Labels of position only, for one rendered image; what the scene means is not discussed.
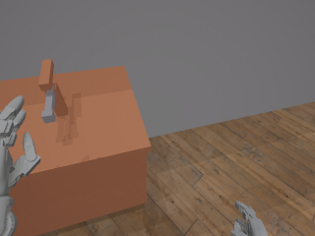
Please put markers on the robot right hand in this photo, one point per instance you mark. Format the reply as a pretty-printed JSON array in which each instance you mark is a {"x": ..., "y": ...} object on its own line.
[{"x": 254, "y": 225}]

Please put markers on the tap lever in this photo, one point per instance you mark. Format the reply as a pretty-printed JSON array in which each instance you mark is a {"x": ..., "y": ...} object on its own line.
[{"x": 48, "y": 115}]

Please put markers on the robot left hand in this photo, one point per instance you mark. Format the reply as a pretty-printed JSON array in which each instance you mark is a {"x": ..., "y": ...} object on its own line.
[{"x": 11, "y": 119}]

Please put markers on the robot left forearm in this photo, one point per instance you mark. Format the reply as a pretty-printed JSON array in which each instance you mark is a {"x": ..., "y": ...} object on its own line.
[{"x": 8, "y": 220}]

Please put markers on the counter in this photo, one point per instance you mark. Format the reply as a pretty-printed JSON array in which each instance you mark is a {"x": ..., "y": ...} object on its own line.
[{"x": 93, "y": 158}]

